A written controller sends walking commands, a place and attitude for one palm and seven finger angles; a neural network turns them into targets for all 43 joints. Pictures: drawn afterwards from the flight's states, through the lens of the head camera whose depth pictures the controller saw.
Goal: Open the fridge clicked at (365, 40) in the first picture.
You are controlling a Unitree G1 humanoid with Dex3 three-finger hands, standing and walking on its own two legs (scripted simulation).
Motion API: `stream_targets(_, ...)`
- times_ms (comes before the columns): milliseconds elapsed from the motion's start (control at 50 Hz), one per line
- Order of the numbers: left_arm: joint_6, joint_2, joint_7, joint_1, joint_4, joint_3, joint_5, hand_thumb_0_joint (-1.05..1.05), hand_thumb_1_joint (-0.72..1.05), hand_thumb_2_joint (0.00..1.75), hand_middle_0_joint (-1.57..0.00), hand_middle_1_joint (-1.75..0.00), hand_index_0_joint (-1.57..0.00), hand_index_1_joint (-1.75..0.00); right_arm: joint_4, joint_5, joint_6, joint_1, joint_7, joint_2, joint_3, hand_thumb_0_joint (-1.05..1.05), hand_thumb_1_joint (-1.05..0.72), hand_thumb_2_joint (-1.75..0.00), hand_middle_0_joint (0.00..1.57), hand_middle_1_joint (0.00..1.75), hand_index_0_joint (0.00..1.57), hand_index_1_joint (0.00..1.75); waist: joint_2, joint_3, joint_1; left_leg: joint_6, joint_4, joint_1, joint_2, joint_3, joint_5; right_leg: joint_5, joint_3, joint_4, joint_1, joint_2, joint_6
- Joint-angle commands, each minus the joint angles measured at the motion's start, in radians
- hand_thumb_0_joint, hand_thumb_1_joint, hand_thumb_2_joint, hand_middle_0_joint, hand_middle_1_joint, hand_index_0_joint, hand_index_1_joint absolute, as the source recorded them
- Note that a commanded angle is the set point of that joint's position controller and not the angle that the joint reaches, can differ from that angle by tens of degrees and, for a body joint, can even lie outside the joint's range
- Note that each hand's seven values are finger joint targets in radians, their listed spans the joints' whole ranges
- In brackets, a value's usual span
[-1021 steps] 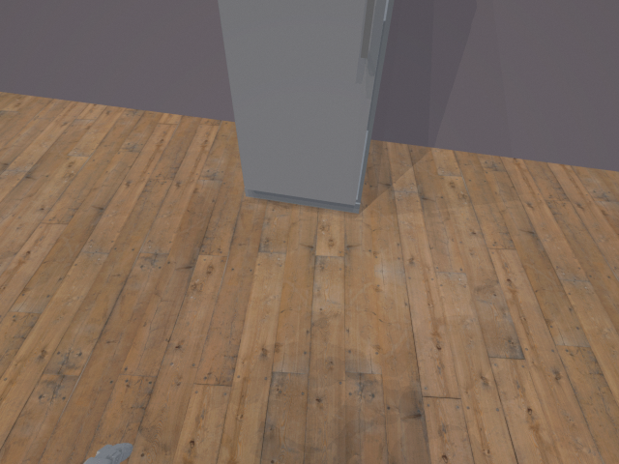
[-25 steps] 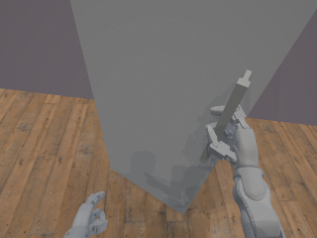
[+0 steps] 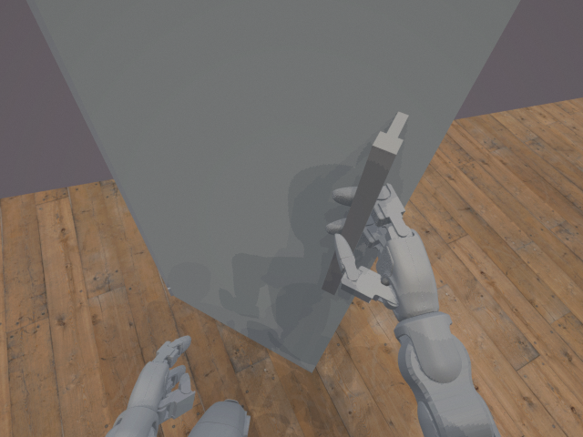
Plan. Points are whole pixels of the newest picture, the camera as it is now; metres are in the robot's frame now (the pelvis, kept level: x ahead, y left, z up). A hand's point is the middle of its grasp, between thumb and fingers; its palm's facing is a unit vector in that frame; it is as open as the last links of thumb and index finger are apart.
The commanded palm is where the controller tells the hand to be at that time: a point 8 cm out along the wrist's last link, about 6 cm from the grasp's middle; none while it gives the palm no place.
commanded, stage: walk backward, drawing the door open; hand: right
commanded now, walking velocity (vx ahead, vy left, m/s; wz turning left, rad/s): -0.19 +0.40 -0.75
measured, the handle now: (357, 222) +0.34 -0.03 +0.14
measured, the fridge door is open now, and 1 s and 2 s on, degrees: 46 86 81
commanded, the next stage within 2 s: stop walking and hold the door back in 0.82 s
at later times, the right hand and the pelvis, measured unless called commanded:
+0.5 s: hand (217, 373) +0.16 +0.10 +0.13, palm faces +0.22 +0.96 -0.19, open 7.2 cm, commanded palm +0.12 +0.05 +0.14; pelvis -0.07 +0.25 -0.01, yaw -24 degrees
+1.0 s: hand out of the picture +0.07 +0.26 +0.13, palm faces +0.60 +0.77 -0.22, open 7.2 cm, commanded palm +0.04 +0.19 +0.12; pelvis -0.07 +0.50 -0.01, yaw -44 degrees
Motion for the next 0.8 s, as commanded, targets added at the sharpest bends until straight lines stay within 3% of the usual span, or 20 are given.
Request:
stream_targets(0,-0.093,0.111,-0.005,-0.101,-0.132,0.075,-0.057,0.00,0.90,0.90,-0.20,-0.30,-0.20,-0.30,-0.336,0.007,-0.126,-0.239,-0.015,0.053,-0.011,0.00,-0.90,-0.90,0.45,1.40,0.45,1.40,0.109,-0.359,-0.025,0.017,-0.608,0.375,0.039,0.085,0.242,0.065,-0.031,0.003,0.063,0.014,-0.093)
stream_targets(40,-0.095,0.054,0.008,-0.144,-0.138,0.056,-0.065,0.00,0.90,0.90,-0.20,-0.30,-0.20,-0.30,-0.424,0.003,-0.128,-0.256,-0.022,-0.069,-0.106,0.00,-0.90,-0.90,0.45,1.40,0.45,1.40,0.372,-0.418,-0.045,0.151,-0.551,0.435,0.261,-0.058,0.514,-0.329,-0.166,0.322,-0.130,0.155,-0.061)
stream_targets(60,-0.105,0.039,0.015,-0.156,-0.119,0.044,-0.048,0.00,0.90,0.90,-0.20,-0.30,-0.20,-0.30,-0.423,-0.001,-0.131,-0.243,-0.028,-0.081,-0.132,0.00,-0.90,-0.90,0.45,1.40,0.45,1.40,0.298,-0.391,-0.056,0.184,-0.541,0.346,0.327,-0.042,0.570,-0.368,-0.135,0.422,-0.131,0.138,-0.069)
stream_targets(160,-0.106,0.058,0.050,-0.109,-0.113,0.052,-0.034,0.00,0.90,0.90,-0.20,-0.30,-0.20,-0.30,-0.377,0.027,-0.127,-0.242,0.016,0.021,-0.031,0.00,-0.90,-0.90,0.45,1.40,0.45,1.40,0.264,-0.302,0.027,0.157,-0.211,0.150,0.211,0.131,0.589,-0.078,-0.156,0.087,0.097,0.072,-0.072)
stream_targets(180,-0.104,0.103,0.047,-0.090,-0.128,0.060,-0.026,0.00,0.90,0.90,-0.20,-0.30,-0.20,-0.30,-0.380,0.034,-0.132,-0.246,0.022,0.043,-0.003,0.00,-0.90,-0.90,0.45,1.40,0.45,1.40,0.081,-0.286,0.047,0.081,0.014,-0.100,0.118,0.147,0.290,0.256,0.092,-0.142,0.274,-0.085,-0.140)
stream_targets(200,-0.105,0.159,0.037,-0.114,-0.143,0.078,0.000,0.00,0.90,0.90,-0.20,-0.30,-0.20,-0.30,-0.360,0.019,-0.147,-0.246,0.026,0.051,0.009,0.00,-0.90,-0.90,0.45,1.40,0.45,1.40,-0.160,-0.285,0.013,0.004,0.222,-0.232,0.011,0.053,-0.169,0.587,0.575,-0.262,0.314,-0.387,-0.251)
stream_targets(220,-0.095,0.159,0.029,-0.107,-0.128,0.071,0.016,0.00,0.90,0.90,-0.20,-0.30,-0.20,-0.30,-0.347,-0.016,-0.157,-0.254,0.016,-0.007,-0.033,0.00,-0.90,-0.90,0.45,1.40,0.45,1.40,-0.004,-0.302,0.022,-0.002,0.306,-0.158,0.054,-0.101,-0.118,0.462,0.674,-0.279,0.245,-0.444,-0.307)
stream_targets(240,-0.088,0.177,0.012,-0.162,-0.142,0.071,-0.007,0.00,0.90,0.90,-0.20,-0.30,-0.20,-0.30,-0.348,0.007,-0.150,-0.212,0.004,0.003,-0.041,0.00,-0.90,-0.90,0.45,1.40,0.45,1.40,0.096,-0.313,-0.007,-0.003,0.306,-0.101,0.062,-0.134,-0.025,0.146,0.568,-0.343,0.195,-0.410,-0.293)
stream_targets(320,-0.070,0.132,0.003,-0.244,-0.142,0.067,-0.012,0.00,0.90,0.90,-0.20,-0.30,-0.20,-0.30,-0.386,0.031,-0.112,-0.156,-0.030,0.003,-0.097,0.00,-0.90,-0.90,0.45,1.40,0.45,1.40,-0.176,-0.236,-0.072,0.030,-0.183,0.364,0.027,-0.038,-0.031,-0.190,0.114,-0.267,-0.238,-0.164,-0.155)
stream_targets(360,-0.073,0.114,0.005,-0.170,-0.136,0.075,-0.038,0.00,0.90,0.90,-0.20,-0.30,-0.20,-0.30,-0.371,0.031,-0.089,-0.169,-0.039,-0.014,-0.109,0.00,-0.90,-0.90,0.45,1.40,0.45,1.40,0.008,-0.324,-0.057,0.070,-0.477,0.458,0.016,0.061,0.017,-0.314,-0.046,-0.088,-0.177,-0.003,-0.069)
stream_targets(380,-0.077,0.065,0.013,-0.157,-0.139,0.077,-0.050,0.00,0.90,0.90,-0.20,-0.30,-0.20,-0.30,-0.394,0.027,-0.083,-0.178,-0.040,-0.020,-0.105,0.00,-0.90,-0.90,0.45,1.40,0.45,1.40,0.228,-0.368,-0.052,0.131,-0.656,0.354,0.125,-0.034,-0.038,-0.303,-0.172,0.189,-0.080,0.122,-0.021)
stream_targets(400,-0.085,0.047,0.022,-0.175,-0.145,0.072,-0.051,0.00,0.90,0.90,-0.20,-0.30,-0.20,-0.30,-0.438,0.012,-0.080,-0.232,-0.045,-0.101,-0.161,0.00,-0.90,-0.90,0.45,1.40,0.45,1.40,0.417,-0.339,-0.066,0.260,-0.743,0.224,0.317,-0.296,-0.101,-0.365,-0.167,0.552,-0.153,0.174,-0.020)
stream_targets(420,-0.102,0.036,0.034,-0.182,-0.126,0.063,-0.034,0.00,0.90,0.90,-0.20,-0.30,-0.20,-0.30,-0.446,0.002,-0.082,-0.265,-0.054,-0.135,-0.209,0.00,-0.90,-0.90,0.45,1.40,0.45,1.40,0.374,-0.292,-0.075,0.297,-0.711,0.185,0.354,-0.296,0.112,-0.406,-0.127,0.740,-0.205,0.158,-0.044)
stream_targets(500,-0.091,0.035,0.040,-0.163,-0.125,0.056,-0.018,0.00,0.90,0.90,-0.20,-0.30,-0.20,-0.30,-0.419,0.016,-0.106,-0.196,-0.011,-0.067,-0.144,0.00,-0.90,-0.90,0.45,1.40,0.45,1.40,0.289,-0.246,-0.045,0.250,-0.531,0.306,0.278,0.018,0.517,-0.343,-0.191,0.629,-0.174,0.090,-0.045)
stream_targets(620,-0.099,0.066,0.042,-0.062,-0.154,0.050,-0.016,0.00,0.90,0.90,-0.20,-0.30,-0.20,-0.30,-0.408,0.030,-0.127,-0.158,-0.003,-0.018,-0.087,0.00,-0.90,-0.90,0.45,1.40,0.45,1.40,0.242,-0.307,0.002,0.191,-0.358,0.260,0.213,0.084,0.493,-0.139,-0.194,-0.032,0.125,0.063,-0.085)
stream_targets(640,-0.100,0.084,0.041,-0.034,-0.161,0.057,-0.015,0.00,0.90,0.90,-0.20,-0.30,-0.20,-0.30,-0.411,0.031,-0.133,-0.179,-0.001,-0.009,-0.063,0.00,-0.90,-0.90,0.45,1.40,0.45,1.40,0.157,-0.316,0.032,0.132,-0.206,0.085,0.186,0.106,0.382,0.103,-0.062,-0.152,0.305,-0.048,-0.120)
stream_targets(660,-0.099,0.151,0.041,-0.054,-0.183,0.083,0.002,0.00,0.90,0.90,-0.20,-0.30,-0.20,-0.30,-0.384,0.021,-0.144,-0.163,0.002,-0.004,-0.049,0.00,-0.90,-0.90,0.45,1.40,0.45,1.40,-0.122,-0.288,0.020,0.041,-0.010,-0.205,0.073,0.103,0.013,0.528,0.359,-0.217,0.468,-0.334,-0.231)
stream_targets(680,-0.086,0.165,0.039,-0.068,-0.187,0.079,0.023,0.00,0.90,0.90,-0.20,-0.30,-0.20,-0.30,-0.361,-0.018,-0.162,-0.165,0.004,-0.013,-0.066,0.00,-0.90,-0.90,0.45,1.40,0.45,1.40,-0.101,-0.284,0.008,-0.003,0.144,-0.244,0.076,-0.044,-0.131,0.783,0.584,-0.208,0.438,-0.508,-0.341)
stream_targets(720,-0.089,0.151,0.020,-0.129,-0.171,0.065,0.019,0.00,0.90,0.90,-0.20,-0.30,-0.20,-0.30,-0.446,-0.011,-0.169,-0.181,0.016,-0.049,-0.111,0.00,-0.90,-0.90,0.45,1.40,0.45,1.40,-0.011,-0.253,-0.011,0.009,0.199,-0.200,0.106,-0.141,-0.025,0.586,0.427,-0.210,0.322,-0.422,-0.308)
stream_targets(780,-0.094,0.164,0.001,-0.175,-0.146,0.083,-0.013,0.00,0.90,0.90,-0.20,-0.30,-0.20,-0.30,-0.387,0.017,-0.135,-0.108,0.001,-0.031,-0.128,0.00,-0.90,-0.90,0.45,1.40,0.45,1.40,-0.131,-0.187,-0.052,0.013,-0.036,0.109,0.085,-0.094,0.062,0.285,0.158,-0.187,0.011,-0.270,-0.207)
